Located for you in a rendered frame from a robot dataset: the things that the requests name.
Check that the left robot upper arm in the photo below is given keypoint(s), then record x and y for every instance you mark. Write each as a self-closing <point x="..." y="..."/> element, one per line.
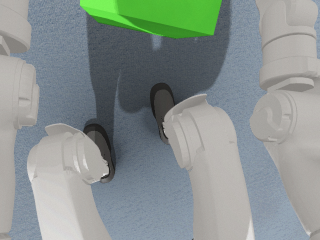
<point x="19" y="103"/>

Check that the robot left foot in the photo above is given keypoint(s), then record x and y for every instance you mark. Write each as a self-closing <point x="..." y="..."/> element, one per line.
<point x="99" y="136"/>

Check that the robot left shin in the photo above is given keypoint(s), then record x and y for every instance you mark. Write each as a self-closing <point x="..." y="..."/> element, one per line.
<point x="102" y="165"/>

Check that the right robot forearm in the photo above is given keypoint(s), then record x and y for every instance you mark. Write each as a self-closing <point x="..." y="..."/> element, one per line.
<point x="288" y="45"/>

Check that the carton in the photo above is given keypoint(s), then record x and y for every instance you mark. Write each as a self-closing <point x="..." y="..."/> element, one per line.
<point x="168" y="18"/>

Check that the left robot forearm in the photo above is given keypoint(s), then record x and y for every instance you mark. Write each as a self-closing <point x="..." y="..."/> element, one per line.
<point x="15" y="30"/>

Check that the right robot upper arm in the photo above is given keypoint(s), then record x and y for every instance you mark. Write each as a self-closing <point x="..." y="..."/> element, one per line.
<point x="288" y="124"/>

